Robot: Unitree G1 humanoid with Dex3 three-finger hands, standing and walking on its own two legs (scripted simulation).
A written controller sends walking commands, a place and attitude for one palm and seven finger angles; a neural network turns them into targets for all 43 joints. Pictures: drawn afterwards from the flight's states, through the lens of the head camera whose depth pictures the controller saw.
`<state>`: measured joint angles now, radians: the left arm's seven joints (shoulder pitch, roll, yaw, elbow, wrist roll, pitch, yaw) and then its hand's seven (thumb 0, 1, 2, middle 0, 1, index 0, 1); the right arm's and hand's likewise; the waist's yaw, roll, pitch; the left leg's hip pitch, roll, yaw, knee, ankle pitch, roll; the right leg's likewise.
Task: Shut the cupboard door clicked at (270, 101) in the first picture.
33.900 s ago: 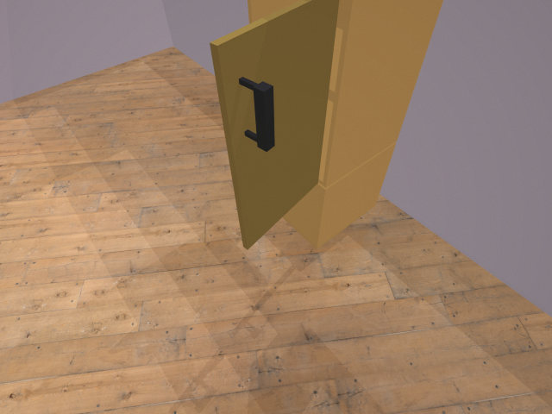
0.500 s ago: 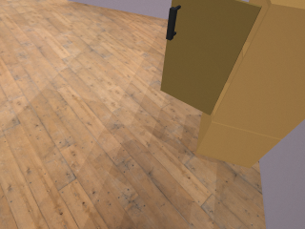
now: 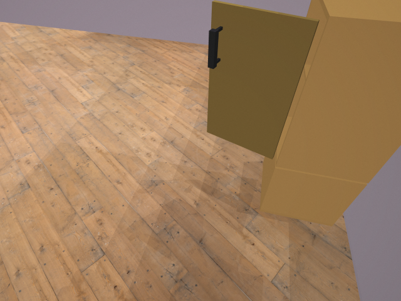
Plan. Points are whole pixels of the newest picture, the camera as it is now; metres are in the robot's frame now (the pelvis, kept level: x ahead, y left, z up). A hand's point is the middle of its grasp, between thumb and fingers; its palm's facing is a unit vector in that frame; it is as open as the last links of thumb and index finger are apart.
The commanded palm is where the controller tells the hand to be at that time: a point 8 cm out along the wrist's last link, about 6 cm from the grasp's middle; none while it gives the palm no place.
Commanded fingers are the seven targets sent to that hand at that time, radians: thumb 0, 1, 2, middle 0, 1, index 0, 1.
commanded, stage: let the arm hang, fingers relaxed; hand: left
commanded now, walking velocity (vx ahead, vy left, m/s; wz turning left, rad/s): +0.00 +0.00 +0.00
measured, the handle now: (216, 47) +0.93 -0.02 +0.11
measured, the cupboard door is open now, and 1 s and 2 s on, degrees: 72 72 72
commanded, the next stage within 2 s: look to check the result in 0.18 s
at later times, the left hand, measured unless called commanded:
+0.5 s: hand out of the picture -0.01 +0.16 -0.18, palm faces +0.02 -0.98 -0.19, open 7.3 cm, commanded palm none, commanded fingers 0.00 0.90 0.90 -0.20 -0.30 -0.20 -0.30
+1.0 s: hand out of the picture +0.05 +0.17 -0.18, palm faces +0.05 -0.98 -0.21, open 7.3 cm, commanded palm none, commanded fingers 0.00 0.90 0.90 -0.20 -0.30 -0.20 -0.30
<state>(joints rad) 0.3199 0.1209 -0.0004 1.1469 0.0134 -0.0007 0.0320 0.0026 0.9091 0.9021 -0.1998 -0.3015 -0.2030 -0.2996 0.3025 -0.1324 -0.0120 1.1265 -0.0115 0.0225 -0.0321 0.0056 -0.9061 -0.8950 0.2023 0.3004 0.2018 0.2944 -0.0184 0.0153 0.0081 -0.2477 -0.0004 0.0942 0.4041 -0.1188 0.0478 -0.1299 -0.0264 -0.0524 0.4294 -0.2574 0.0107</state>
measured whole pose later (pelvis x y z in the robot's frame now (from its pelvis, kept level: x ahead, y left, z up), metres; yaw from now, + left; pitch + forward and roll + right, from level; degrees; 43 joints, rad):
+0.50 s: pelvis +0.01 -0.01 +0.00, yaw +0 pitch -2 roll +0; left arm 0.31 0.14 0.01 1.16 0.01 0.00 0.03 0.00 0.91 0.90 -0.20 -0.30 -0.20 -0.30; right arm 0.30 -0.15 -0.01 1.14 -0.01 0.02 -0.04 0.01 -0.91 -0.90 0.20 0.30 0.20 0.29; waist -0.02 0.02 0.05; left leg -0.24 0.01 0.09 0.41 -0.14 0.04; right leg -0.11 -0.02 -0.06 0.41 -0.27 0.00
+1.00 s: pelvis +0.03 -0.01 +0.00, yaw +3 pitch -1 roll -1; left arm 0.23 0.16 0.02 1.11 0.01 0.01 0.03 0.00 0.91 0.90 -0.20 -0.30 -0.20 -0.30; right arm 0.23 -0.18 -0.02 1.10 -0.01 0.03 -0.03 0.01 -0.91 -0.90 0.20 0.30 0.20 0.29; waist -0.03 0.01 0.06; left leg -0.27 0.00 0.04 0.48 -0.19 0.03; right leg -0.10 -0.02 -0.10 0.44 -0.31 0.00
